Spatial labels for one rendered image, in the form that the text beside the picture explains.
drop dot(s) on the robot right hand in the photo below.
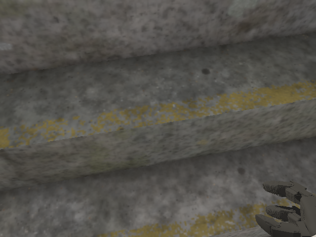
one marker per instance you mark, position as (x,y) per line
(295,222)

